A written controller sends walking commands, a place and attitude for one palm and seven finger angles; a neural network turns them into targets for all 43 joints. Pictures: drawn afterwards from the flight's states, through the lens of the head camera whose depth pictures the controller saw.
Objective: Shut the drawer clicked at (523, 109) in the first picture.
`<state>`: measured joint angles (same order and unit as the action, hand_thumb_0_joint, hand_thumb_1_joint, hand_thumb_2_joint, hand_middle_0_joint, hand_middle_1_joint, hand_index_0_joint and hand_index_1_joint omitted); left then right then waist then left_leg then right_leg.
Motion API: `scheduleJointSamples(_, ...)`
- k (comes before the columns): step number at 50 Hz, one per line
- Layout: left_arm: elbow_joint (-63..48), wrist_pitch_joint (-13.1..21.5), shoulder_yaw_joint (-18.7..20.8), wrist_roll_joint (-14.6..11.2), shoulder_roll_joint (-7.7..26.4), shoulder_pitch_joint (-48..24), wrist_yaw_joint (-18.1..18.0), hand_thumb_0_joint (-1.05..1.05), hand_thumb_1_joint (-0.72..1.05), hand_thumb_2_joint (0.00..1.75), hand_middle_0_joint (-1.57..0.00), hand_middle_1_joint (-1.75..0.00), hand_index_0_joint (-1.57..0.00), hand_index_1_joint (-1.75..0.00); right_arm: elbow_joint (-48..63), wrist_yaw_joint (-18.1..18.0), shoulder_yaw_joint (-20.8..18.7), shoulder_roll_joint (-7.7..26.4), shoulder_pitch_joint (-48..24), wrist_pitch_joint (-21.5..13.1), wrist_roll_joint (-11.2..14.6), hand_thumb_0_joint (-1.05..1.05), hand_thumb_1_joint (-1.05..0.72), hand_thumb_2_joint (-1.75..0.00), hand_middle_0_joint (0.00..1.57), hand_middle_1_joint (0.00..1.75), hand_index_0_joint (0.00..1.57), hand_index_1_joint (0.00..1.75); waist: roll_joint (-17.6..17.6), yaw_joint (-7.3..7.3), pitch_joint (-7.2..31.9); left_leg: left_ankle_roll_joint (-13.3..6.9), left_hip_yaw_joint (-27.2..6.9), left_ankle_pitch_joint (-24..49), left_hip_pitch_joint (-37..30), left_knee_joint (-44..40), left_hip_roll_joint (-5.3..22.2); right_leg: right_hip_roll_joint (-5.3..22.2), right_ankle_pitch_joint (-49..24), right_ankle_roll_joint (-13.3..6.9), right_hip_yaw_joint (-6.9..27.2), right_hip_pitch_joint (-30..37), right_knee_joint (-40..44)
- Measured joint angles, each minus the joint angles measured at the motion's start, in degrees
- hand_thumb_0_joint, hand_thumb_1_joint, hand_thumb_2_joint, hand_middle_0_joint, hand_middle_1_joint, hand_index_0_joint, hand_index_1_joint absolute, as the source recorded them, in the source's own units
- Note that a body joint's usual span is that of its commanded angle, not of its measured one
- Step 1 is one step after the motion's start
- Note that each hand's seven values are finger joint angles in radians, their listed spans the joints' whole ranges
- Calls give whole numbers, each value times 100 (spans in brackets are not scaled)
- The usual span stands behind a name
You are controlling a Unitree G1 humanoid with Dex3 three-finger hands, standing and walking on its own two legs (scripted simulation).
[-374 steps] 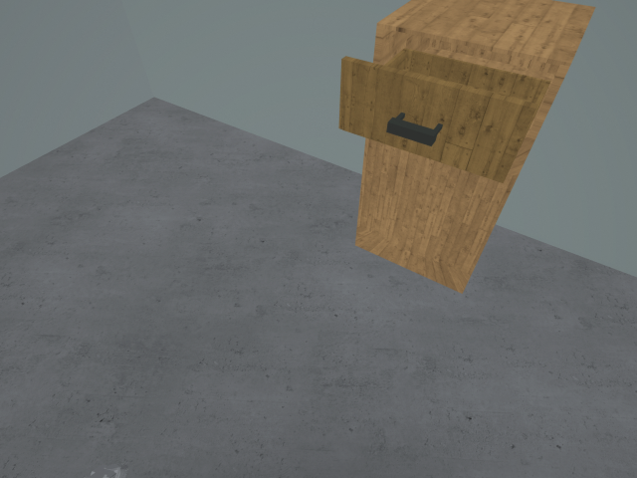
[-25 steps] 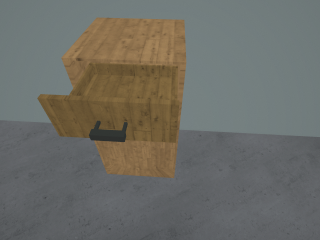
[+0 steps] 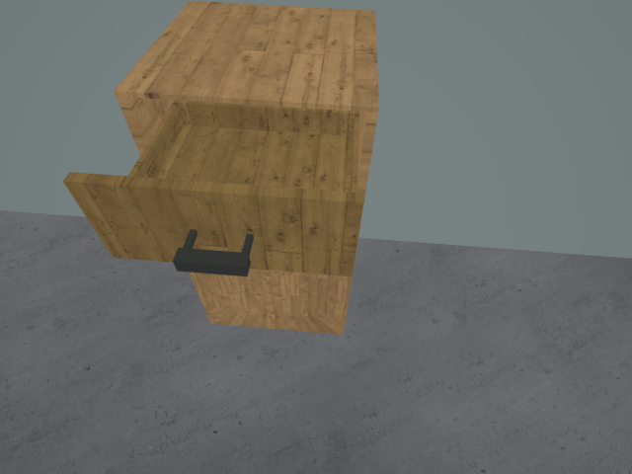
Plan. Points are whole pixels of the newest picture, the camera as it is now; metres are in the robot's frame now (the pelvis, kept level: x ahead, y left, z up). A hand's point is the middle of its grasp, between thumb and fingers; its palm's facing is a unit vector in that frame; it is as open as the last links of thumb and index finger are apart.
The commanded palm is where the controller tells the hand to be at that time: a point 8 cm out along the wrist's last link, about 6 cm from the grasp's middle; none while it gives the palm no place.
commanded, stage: look again from close up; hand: left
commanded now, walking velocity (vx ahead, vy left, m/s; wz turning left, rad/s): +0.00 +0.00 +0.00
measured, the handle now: (216, 250) +0.42 +0.18 +0.02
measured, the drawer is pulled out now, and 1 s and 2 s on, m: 0.23 0.23 0.23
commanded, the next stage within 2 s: come to a stop and stand still in 0.26 s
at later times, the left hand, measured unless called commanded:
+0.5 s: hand out of the picture +0.01 +0.17 -0.18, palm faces +0.01 -0.98 -0.20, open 7.3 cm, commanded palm none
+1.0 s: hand out of the picture -0.02 +0.19 -0.18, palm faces +0.02 -0.98 -0.19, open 7.3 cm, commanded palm none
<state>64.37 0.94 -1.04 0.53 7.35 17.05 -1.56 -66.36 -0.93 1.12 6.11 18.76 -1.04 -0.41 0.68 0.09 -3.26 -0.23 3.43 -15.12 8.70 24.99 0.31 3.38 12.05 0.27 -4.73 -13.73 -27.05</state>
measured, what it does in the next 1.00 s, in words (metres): stands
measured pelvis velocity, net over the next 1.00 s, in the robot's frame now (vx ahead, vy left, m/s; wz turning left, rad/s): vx -0.01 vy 0.02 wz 0.01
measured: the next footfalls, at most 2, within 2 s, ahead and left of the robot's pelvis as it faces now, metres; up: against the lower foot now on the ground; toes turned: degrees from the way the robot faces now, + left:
none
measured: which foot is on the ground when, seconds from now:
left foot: down 0.00-1.00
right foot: down 0.00-1.00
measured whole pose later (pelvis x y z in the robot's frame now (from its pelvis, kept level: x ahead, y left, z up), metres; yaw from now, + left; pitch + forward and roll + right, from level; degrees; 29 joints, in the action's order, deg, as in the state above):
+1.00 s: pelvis -0.01 +0.02 +0.00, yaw +1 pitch -2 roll +0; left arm 62.4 0.4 -1.0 0.8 9.3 17.9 -1.8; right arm -63.2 -0.3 1.0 7.9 18.0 -0.4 -0.4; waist 0.8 0.1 -1.8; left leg -1.8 3.4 -14.3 8.3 24.7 -1.3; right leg 4.9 10.6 1.8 -4.7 -12.6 -25.6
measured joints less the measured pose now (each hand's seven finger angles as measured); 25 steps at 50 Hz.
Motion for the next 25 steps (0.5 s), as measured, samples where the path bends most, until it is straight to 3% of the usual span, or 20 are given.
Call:
scheduleJointSamples(21,-14,50,48,23,125,-121,-62,0,92,90,-20,-30,-20,-30,38,-45,-54,179,-359,-11,0,1,-92,-90,19,30,19,30,-33,-41,60,42,-40,-112,-159,-46,62,-62,116,-1,-50,196,93)
scheduleJointSamples(25,-76,110,12,13,127,-91,-125,0,92,90,-20,-30,-20,-30,369,-38,-121,299,-382,-9,31,1,-92,-90,20,30,20,30,-61,57,23,17,-47,-287,49,333,64,-42,183,14,-49,41,-163)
